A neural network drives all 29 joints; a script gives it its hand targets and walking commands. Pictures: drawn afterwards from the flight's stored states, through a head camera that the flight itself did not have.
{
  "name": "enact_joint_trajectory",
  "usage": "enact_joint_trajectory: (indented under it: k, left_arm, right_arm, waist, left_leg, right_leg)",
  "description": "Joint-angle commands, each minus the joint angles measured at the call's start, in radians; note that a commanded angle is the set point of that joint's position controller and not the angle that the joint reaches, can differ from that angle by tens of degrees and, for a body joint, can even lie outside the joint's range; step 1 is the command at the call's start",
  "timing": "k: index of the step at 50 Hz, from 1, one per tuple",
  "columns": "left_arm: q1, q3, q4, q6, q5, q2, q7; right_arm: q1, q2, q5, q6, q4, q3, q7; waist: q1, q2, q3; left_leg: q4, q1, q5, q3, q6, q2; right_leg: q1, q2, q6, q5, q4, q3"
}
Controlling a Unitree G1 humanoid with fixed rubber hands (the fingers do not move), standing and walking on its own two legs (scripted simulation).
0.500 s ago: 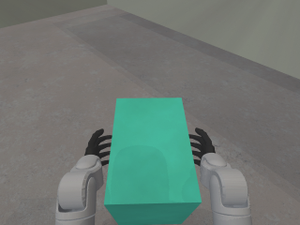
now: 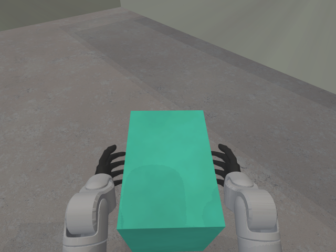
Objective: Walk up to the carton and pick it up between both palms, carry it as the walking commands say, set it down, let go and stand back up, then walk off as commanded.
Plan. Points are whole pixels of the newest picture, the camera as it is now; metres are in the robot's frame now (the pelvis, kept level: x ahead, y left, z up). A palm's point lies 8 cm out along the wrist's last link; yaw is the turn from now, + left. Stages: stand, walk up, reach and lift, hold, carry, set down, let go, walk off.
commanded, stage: carry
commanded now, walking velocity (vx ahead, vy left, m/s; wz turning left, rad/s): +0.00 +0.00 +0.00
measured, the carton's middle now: (167, 182) +0.30 +0.00 +0.02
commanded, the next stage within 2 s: hold in 0.52 s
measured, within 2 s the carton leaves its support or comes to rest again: neither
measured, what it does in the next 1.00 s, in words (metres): stands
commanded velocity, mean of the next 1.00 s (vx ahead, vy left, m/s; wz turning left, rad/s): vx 0.00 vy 0.00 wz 0.00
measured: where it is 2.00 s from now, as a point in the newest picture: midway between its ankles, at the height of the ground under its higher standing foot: outside the picture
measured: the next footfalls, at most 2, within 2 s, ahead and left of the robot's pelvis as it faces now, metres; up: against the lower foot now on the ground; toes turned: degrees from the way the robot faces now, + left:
none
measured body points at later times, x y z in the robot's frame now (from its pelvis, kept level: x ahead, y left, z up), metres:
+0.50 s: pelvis +0.01 +0.00 +0.00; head -0.01 +0.00 +0.45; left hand +0.29 +0.14 +0.08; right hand +0.29 -0.13 +0.08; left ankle -0.03 +0.12 -0.73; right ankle +0.07 -0.13 -0.73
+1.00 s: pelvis -0.02 -0.01 +0.00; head -0.04 -0.02 +0.45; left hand +0.30 +0.12 +0.02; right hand +0.30 -0.15 +0.03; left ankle -0.02 +0.12 -0.73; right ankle +0.07 -0.14 -0.73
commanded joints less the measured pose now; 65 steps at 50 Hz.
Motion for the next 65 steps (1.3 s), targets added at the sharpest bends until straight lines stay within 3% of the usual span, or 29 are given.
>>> enact_joint_trajectory:
  k: [1, 26, 27, 28, 29, 30, 32, 33, 35, 36, 38, 41, 44, 47, 50, 57, 65]
  left_arm:
    - [-0.356, -0.506, -0.101, -0.024, -0.243, -0.880, -0.129]
    - [-0.368, -0.483, -0.052, -0.063, -0.220, -0.872, -0.141]
    - [-0.156, -0.132, 0.298, -0.178, 0.131, -0.521, -0.155]
    - [-0.217, 0.006, 0.649, -0.292, 0.128, -0.255, -0.163]
    - [-0.164, -0.089, 0.477, -0.395, 0.112, -0.275, -0.166]
    - [-0.153, -0.201, 0.353, -0.450, 0.055, -0.389, -0.181]
    - [-0.267, -0.382, 0.190, -0.529, -0.061, -0.587, -0.219]
    - [-0.358, -0.453, 0.117, -0.561, -0.097, -0.667, -0.233]
    - [-0.395, -0.547, 0.115, -0.592, -0.137, -0.774, -0.256]
    - [-0.443, -0.627, 0.098, -0.582, -0.182, -0.712, -0.262]
    - [-0.463, -0.577, 0.265, -0.553, -0.130, -0.717, -0.289]
    - [-0.547, -0.477, 0.469, -0.546, -0.053, -0.826, -0.325]
    - [-0.663, -0.363, 0.681, -0.574, 0.011, -0.952, -0.371]
    - [-0.776, -0.246, 0.834, -0.607, 0.075, -0.985, -0.409]
    - [-0.843, -0.171, 0.909, -0.636, 0.111, -0.973, -0.433]
    - [-0.890, -0.089, 0.986, -0.709, 0.145, -0.929, -0.446]
    - [-0.889, -0.073, 1.026, -0.823, 0.178, -0.892, -0.414]
  right_arm:
    - [-0.361, 0.880, 0.240, -0.029, -0.101, 0.506, 0.131]
    - [-0.372, 0.873, 0.217, -0.068, -0.057, 0.482, 0.146]
    - [-0.102, 0.522, -0.126, -0.163, 0.294, 0.131, 0.161]
    - [-0.127, 0.264, -0.138, -0.260, 0.568, 0.072, 0.156]
    - [-0.117, 0.270, -0.116, -0.369, 0.375, 0.142, 0.153]
    - [-0.119, 0.404, -0.057, -0.424, 0.222, 0.239, 0.161]
    - [-0.237, 0.654, 0.071, -0.488, 0.101, 0.407, 0.197]
    - [-0.336, 0.722, 0.116, -0.515, 0.032, 0.501, 0.217]
    - [-0.374, 0.776, 0.140, -0.519, 0.016, 0.574, 0.237]
    - [-0.383, 0.733, 0.105, -0.508, 0.114, 0.496, 0.245]
    - [-0.372, 0.747, 0.063, -0.470, 0.231, 0.434, 0.252]
    - [-0.475, 0.875, 0.043, -0.452, 0.395, 0.417, 0.283]
    - [-0.623, 1.028, 0.032, -0.475, 0.593, 0.346, 0.335]
    - [-0.712, 1.105, -0.017, -0.504, 0.769, 0.229, 0.367]
    - [-0.750, 1.109, -0.078, -0.532, 0.867, 0.135, 0.368]
    - [-0.791, 1.068, -0.151, -0.605, 0.921, 0.036, 0.341]
    - [-0.786, 1.013, -0.197, -0.725, 0.923, 0.009, 0.331]
  waist:
    - [0.000, -0.002, -0.196]
    - [-0.001, -0.002, -0.199]
    - [-0.002, 0.101, 0.369]
    - [0.000, 0.059, 0.316]
    - [0.000, 0.020, 0.167]
    - [-0.009, -0.003, 0.041]
    - [-0.015, 0.014, -0.254]
    - [-0.008, 0.027, -0.358]
    - [-0.043, 0.032, -0.387]
    - [-0.063, -0.034, -0.306]
    - [-0.100, -0.041, -0.176]
    - [-0.079, -0.025, -0.049]
    - [-0.044, 0.007, -0.011]
    - [-0.046, 0.008, -0.027]
    - [-0.061, -0.002, -0.053]
    - [-0.086, -0.016, -0.105]
    - [-0.098, -0.015, -0.197]
  left_leg:
    - [-0.111, -0.027, 0.154, -0.081, 0.006, 0.098]
    - [-0.098, -0.016, 0.179, -0.072, 0.001, 0.098]
    - [-0.261, -0.070, 0.034, -0.096, 0.021, -0.112]
    - [-0.278, -0.108, 0.003, -0.163, 0.061, -0.104]
    - [-0.239, 0.043, 0.168, -0.187, 0.066, -0.112]
    - [-0.207, 0.117, 0.364, -0.203, 0.070, -0.109]
    - [-0.173, 0.169, 0.634, -0.209, 0.046, -0.113]
    - [-0.160, 0.164, 0.699, -0.214, 0.042, -0.114]
    - [-0.162, 0.167, 0.625, -0.216, 0.037, -0.116]
    - [-0.170, 0.049, 0.516, -0.221, 0.022, -0.126]
    - [-0.201, 0.005, 0.244, -0.213, 0.037, -0.136]
    - [-0.210, -0.075, -0.010, -0.204, 0.061, -0.132]
    - [-0.212, -0.127, -0.115, -0.201, 0.080, -0.121]
    - [-0.203, -0.156, -0.116, -0.195, 0.083, -0.125]
    - [-0.181, -0.174, -0.082, -0.190, 0.081, -0.134]
    - [-0.130, -0.211, -0.042, -0.196, 0.080, -0.146]
    - [-0.080, -0.291, 0.013, -0.196, 0.074, -0.159]
  right_leg:
    - [0.186, -0.079, 0.006, 0.113, -0.046, 0.096]
    - [0.199, -0.073, -0.001, 0.146, -0.025, 0.093]
    - [0.380, 0.136, -0.048, 0.016, -0.154, 0.183]
    - [0.425, 0.149, -0.050, 0.001, -0.134, 0.177]
    - [0.420, 0.153, -0.050, 0.107, -0.146, 0.193]
    - [0.469, 0.165, -0.045, 0.311, -0.123, 0.212]
    - [0.607, 0.171, -0.024, 0.591, -0.060, 0.245]
    - [0.637, 0.175, -0.011, 0.632, -0.033, 0.257]
    - [0.598, 0.188, 0.002, 0.538, -0.047, 0.241]
    - [0.585, 0.202, 0.003, 0.455, -0.045, 0.211]
    - [0.529, 0.193, 0.012, 0.252, -0.082, 0.197]
    - [0.485, 0.192, 0.018, 0.017, -0.091, 0.208]
    - [0.463, 0.200, 0.023, -0.094, -0.086, 0.223]
    - [0.461, 0.201, 0.028, -0.091, -0.081, 0.230]
    - [0.465, 0.191, 0.025, -0.060, -0.079, 0.244]
    - [0.458, 0.181, 0.024, -0.009, -0.047, 0.245]
    - [0.390, 0.188, 0.025, 0.107, 0.020, 0.234]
